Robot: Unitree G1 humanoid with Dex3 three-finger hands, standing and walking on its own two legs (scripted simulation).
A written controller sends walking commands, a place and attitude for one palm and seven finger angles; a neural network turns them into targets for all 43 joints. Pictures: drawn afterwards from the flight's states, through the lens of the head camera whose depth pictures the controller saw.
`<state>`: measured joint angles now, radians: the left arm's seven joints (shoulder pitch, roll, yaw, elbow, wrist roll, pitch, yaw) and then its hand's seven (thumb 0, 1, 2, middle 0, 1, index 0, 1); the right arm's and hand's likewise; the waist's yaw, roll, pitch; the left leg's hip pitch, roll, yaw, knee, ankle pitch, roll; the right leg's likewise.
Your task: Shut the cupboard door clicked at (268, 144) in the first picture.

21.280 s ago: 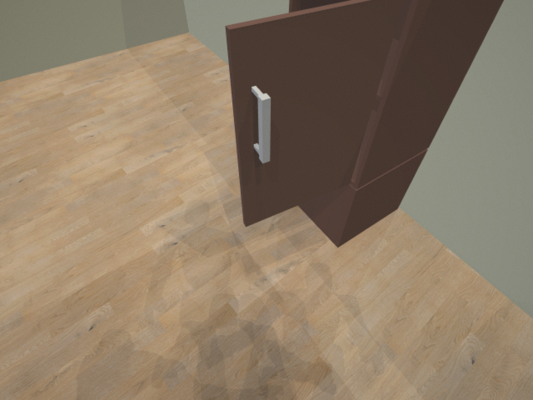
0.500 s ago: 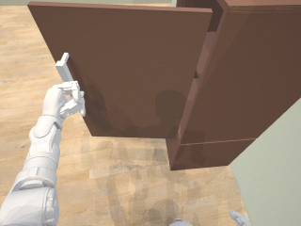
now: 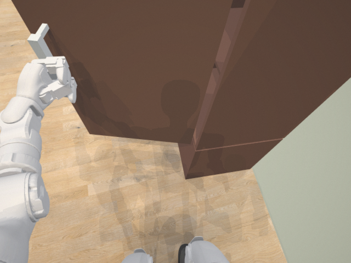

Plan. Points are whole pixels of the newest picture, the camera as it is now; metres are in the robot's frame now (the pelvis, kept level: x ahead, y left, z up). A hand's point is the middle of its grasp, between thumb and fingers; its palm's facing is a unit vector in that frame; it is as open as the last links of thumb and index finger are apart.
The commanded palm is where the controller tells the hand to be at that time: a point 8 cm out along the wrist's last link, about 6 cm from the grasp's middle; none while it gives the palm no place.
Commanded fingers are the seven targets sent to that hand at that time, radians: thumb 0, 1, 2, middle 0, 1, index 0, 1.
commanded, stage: push the door shut along its arc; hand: left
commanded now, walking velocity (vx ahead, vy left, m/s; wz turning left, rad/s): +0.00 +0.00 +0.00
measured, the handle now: (56, 64) +0.55 +0.24 +0.09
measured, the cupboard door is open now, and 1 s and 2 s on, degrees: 75 60 52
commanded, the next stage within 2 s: pull the fist back off the door in 1.16 s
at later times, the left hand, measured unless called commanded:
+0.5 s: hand (88, 65) +0.55 +0.17 +0.09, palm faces -0.30 -0.95 +0.02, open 3.1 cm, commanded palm +0.55 +0.20 +0.09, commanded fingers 0.00 0.90 0.90 -1.30 -1.50 -1.30 -1.50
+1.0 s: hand (107, 52) +0.59 +0.13 +0.09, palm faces -0.38 -0.93 +0.01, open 3.2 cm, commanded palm +0.61 +0.15 +0.09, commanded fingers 0.00 0.90 0.90 -1.30 -1.50 -1.30 -1.50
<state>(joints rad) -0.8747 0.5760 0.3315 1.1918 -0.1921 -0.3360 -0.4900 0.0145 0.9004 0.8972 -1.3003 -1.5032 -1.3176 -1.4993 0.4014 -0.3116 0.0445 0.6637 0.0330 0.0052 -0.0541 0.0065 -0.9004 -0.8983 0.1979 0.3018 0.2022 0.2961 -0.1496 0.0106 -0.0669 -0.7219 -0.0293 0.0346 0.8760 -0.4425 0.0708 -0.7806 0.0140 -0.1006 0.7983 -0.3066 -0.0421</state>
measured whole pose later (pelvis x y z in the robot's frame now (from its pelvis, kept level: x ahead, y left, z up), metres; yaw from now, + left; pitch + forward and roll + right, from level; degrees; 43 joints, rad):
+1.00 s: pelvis +0.03 +0.01 -0.02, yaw -2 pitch +25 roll -4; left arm -1.22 0.64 0.25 1.30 -0.11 -0.19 -0.53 0.02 0.93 0.95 -1.30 -1.50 -1.30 -1.50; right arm 0.43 -0.29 0.05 0.68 -0.01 0.03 -0.05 0.00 -0.90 -0.90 0.20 0.30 0.20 0.30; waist -0.24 0.05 -0.08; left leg -0.89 -0.01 0.03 0.98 -0.53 0.08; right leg -0.94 0.03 -0.10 0.87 -0.37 -0.03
